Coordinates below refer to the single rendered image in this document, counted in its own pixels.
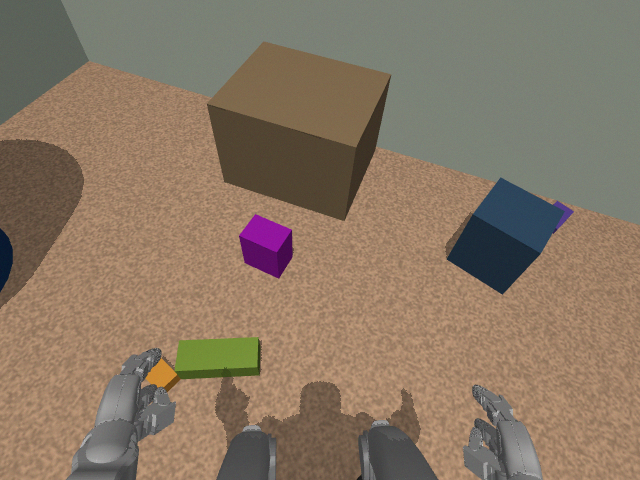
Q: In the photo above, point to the right robot hand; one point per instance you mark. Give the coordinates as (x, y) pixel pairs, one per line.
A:
(511, 451)

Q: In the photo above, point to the left robot hand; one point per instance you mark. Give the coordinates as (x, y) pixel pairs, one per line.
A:
(124, 400)

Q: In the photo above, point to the left robot arm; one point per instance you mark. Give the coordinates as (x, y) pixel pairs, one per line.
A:
(108, 452)

